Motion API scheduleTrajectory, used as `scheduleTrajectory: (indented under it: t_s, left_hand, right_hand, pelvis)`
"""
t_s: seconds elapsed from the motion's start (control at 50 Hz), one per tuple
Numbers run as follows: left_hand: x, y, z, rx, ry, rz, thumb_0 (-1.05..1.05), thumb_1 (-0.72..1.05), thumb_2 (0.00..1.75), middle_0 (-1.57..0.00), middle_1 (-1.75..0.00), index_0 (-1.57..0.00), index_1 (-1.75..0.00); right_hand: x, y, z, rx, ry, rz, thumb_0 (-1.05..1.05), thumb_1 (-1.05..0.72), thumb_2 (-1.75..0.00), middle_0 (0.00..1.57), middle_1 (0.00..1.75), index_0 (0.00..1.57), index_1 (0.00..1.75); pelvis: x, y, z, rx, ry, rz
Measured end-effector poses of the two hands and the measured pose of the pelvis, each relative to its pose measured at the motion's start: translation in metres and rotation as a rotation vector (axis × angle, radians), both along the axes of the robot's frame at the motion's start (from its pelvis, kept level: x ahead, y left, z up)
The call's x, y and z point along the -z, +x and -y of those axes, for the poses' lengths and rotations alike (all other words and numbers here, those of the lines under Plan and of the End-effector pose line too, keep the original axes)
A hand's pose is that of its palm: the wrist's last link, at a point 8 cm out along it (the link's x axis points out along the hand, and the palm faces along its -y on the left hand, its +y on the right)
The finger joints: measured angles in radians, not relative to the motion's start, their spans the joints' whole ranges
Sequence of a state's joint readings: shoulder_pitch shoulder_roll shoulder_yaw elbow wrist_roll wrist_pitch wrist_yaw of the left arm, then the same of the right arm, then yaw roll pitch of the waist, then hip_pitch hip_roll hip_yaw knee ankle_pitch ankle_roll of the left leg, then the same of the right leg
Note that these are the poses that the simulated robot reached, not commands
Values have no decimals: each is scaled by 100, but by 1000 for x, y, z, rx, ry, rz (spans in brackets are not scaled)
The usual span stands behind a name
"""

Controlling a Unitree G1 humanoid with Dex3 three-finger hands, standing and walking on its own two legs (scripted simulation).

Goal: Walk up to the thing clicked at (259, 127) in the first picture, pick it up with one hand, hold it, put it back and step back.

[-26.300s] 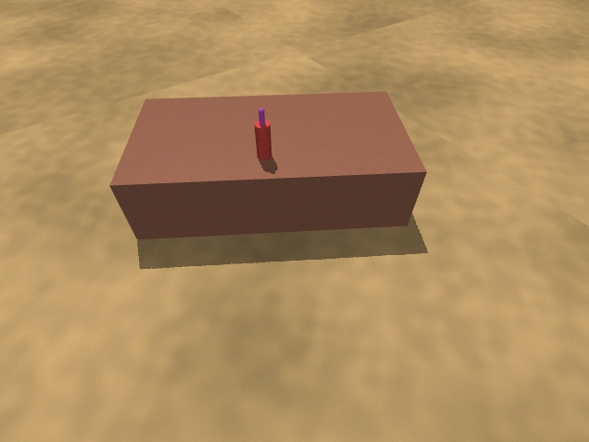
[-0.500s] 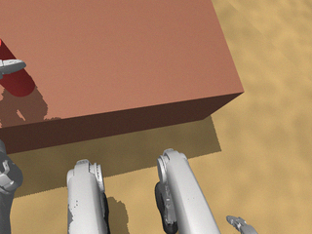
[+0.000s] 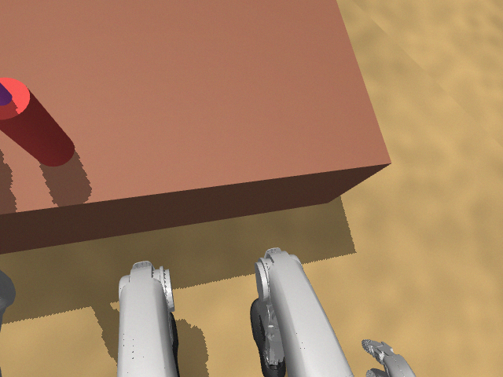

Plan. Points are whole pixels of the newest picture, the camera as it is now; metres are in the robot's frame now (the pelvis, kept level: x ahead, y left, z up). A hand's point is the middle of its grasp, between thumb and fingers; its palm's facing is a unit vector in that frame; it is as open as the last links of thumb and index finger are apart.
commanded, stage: rise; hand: left
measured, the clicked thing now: (21, 116) +0.52 +0.29 -0.03
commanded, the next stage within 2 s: home in 0.18 s
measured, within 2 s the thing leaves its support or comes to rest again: neither
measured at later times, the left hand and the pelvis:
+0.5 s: hand out of the picture +0.46 +0.39 +0.14, palm faces +0.43 -0.82 -0.37, open 17.2 cm; pelvis +0.03 +0.01 +0.16, yaw +3 degrees
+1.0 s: hand out of the picture +0.29 +0.25 +0.18, palm faces +0.25 -0.91 -0.32, open 17.2 cm; pelvis +0.07 +0.01 +0.25, yaw +5 degrees
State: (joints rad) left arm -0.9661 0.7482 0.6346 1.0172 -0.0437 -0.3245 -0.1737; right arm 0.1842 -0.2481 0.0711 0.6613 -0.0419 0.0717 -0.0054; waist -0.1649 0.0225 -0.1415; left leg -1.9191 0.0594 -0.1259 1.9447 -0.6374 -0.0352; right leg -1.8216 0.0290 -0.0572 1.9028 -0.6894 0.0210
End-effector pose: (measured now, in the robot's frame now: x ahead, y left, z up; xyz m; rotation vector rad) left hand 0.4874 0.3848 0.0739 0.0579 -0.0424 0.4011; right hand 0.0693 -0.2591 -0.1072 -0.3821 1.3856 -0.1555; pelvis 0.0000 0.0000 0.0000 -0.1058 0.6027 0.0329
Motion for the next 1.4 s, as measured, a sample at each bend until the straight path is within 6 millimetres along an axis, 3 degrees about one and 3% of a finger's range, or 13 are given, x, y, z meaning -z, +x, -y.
scheduleTrajectory:
  t_s: [0.08, 0.14, 0.26, 0.3, 0.44, 0.54, 0.62, 0.74, 0.84, 1.02, 1.18, 1.26, 1.4]
  left_hand:
    - [-30, -2, -6, 35, 5, -54, -1, -61, 11, -16, -16, -18, -14]
    - [-39, -5, -5, 66, -26, -88, -1, -61, 7, -13, -13, -15, -10]
    - [-21, -22, -7, 30, 27, -386, -1, -53, 5, -8, -8, -10, -5]
    - [-24, -30, -11, -7, 30, -436, -1, -50, 5, -8, -7, -9, -5]
    - [-80, -53, -37, -149, 85, -482, -1, -49, 7, -7, -6, -7, -5]
    - [-106, -77, -40, -177, 122, -580, -1, -50, 7, -6, -6, -6, -5]
    - [-106, -101, -21, -128, 133, -684, -1, -51, 8, -6, -6, -5, -5]
    - [-92, -146, 31, -40, 55, -774, -1, -49, 9, -6, -6, -6, -6]
    - [-101, -183, 63, -25, 14, -772, -1, -48, 9, -6, -6, -6, -6]
    - [-138, -237, 98, 4, 30, -733, -1, -49, 9, -6, -6, -6, -6]
    - [-138, -299, 146, 48, -63, -811, -1, -47, 10, -6, -6, -6, -6]
    - [-138, -310, 149, 23, -74, -814, -1, -48, 10, -6, -6, -6, -6]
    - [-148, -298, 147, 11, -34, -769, -1, -50, 9, -6, -6, -6, -6]
  right_hand:
    - [-25, -1, -3, 9, 9, 9, 0, -90, -89, 20, 30, 21, 30]
    - [-44, -1, -2, 7, 7, 24, 0, -89, -89, 20, 30, 21, 30]
    - [-81, 2, 3, 31, 0, 8, 0, -86, -89, 20, 30, 21, 30]
    - [-96, 3, 2, 38, -4, 1, 0, -87, -89, 20, 30, 21, 30]
    - [-152, 9, -1, 45, -27, 12, 0, -89, -90, 20, 30, 21, 30]
    - [-181, 16, -4, 54, -12, 36, 0, -89, -90, 20, 30, 21, 30]
    - [-201, 32, -9, 54, 15, 95, 0, -90, -90, 20, 30, 21, 30]
    - [-230, 68, -18, 55, 33, 224, 0, -90, -90, 20, 30, 21, 30]
    - [-256, 104, -28, 31, 39, 355, 0, -90, -90, 20, 30, 21, 30]
    - [-279, 162, -45, -37, 101, 560, 0, -90, -90, 20, 30, 21, 30]
    - [-289, 192, -54, -79, 153, 653, 1, -90, -90, 20, 30, 21, 30]
    - [-294, 197, -51, -110, 137, 674, 1, -90, -90, 20, 30, 21, 30]
    - [-294, 190, -39, -107, 111, 694, 1, -90, -90, 20, 30, 21, 30]
  pelvis:
    - [-25, 3, -1, -6, -1, 13]
    - [-41, 6, -2, -10, -4, 21]
    - [-74, 9, -5, -14, 1, 47]
    - [-88, 11, -5, -16, 3, 57]
    - [-139, 25, -6, -40, 6, 115]
    - [-171, 37, -11, -51, 11, 171]
    - [-193, 45, -15, -54, 24, 216]
    - [-221, 56, -17, -54, 44, 286]
    - [-239, 63, -15, -58, 61, 354]
    - [-253, 69, -11, -66, 87, 434]
    - [-257, 73, -3, -71, 106, 468]
    - [-256, 71, 4, -81, 113, 478]
    - [-255, 68, 9, -86, 114, 485]
